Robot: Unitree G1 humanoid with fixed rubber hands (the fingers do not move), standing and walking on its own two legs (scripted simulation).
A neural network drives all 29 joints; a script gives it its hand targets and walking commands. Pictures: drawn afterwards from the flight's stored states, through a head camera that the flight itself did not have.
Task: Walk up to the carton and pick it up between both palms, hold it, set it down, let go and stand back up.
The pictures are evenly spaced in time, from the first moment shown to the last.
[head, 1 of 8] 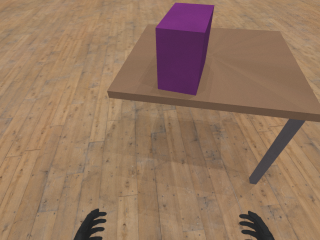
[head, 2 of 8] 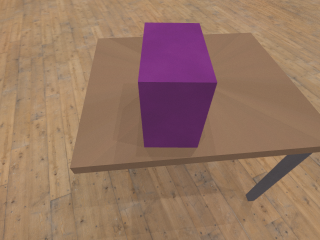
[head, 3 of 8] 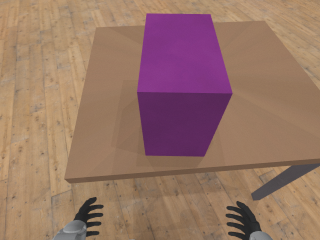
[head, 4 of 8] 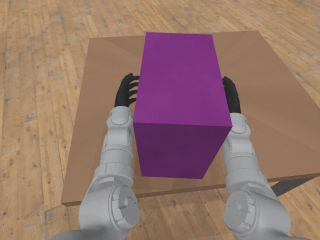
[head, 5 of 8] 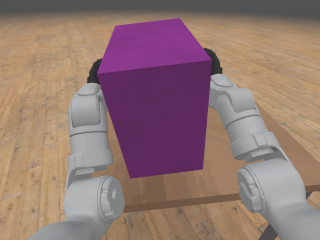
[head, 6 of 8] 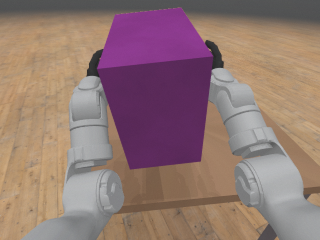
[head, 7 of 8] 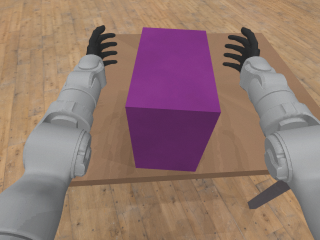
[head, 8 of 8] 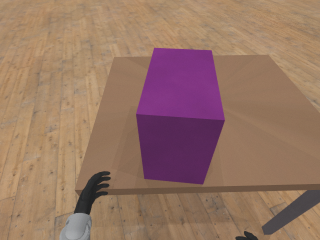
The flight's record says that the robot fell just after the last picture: no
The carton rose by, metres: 0.22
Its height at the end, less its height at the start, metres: +0.00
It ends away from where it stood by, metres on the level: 0.03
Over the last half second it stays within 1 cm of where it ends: yes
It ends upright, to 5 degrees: yes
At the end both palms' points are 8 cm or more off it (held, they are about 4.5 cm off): yes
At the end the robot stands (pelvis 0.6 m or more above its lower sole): yes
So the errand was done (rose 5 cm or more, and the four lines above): yes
